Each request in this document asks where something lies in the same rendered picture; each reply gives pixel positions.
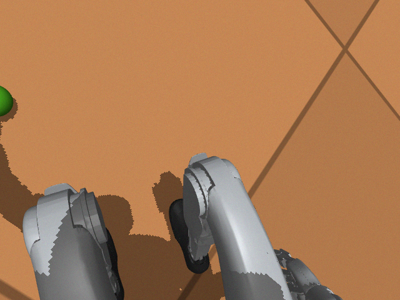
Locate right robot hand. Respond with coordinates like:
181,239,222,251
274,249,321,300

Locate right robot arm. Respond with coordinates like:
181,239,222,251
305,285,343,300

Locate left robot foot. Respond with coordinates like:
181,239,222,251
106,228,124,300

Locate right robot foot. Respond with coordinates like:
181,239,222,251
169,199,209,274

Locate ball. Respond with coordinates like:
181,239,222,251
0,86,13,116

